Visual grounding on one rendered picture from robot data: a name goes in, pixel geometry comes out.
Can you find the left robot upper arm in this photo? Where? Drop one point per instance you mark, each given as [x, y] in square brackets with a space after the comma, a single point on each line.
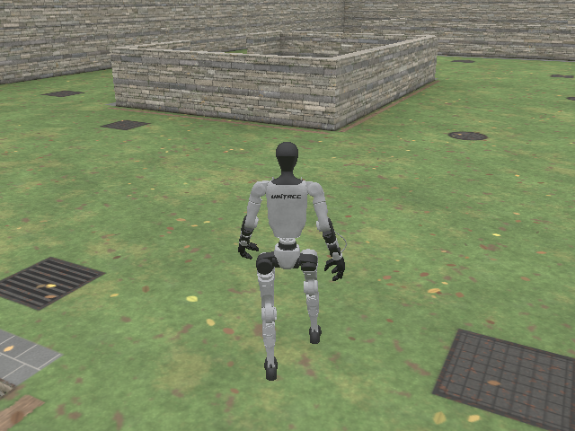
[254, 204]

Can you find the left robot foot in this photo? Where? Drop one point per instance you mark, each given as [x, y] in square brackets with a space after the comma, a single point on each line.
[271, 373]

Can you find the left robot hand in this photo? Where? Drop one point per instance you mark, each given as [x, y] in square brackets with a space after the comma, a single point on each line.
[251, 246]

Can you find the right robot hand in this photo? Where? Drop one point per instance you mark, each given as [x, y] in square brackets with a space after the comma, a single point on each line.
[339, 268]

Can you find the right robot forearm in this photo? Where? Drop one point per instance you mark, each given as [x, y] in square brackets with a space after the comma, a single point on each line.
[332, 243]

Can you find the right robot upper arm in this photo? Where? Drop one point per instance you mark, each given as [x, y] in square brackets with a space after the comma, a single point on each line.
[315, 190]

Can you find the left robot forearm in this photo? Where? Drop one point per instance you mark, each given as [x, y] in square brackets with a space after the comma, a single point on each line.
[246, 234]

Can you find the left robot shin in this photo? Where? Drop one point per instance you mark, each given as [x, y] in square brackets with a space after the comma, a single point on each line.
[269, 338]

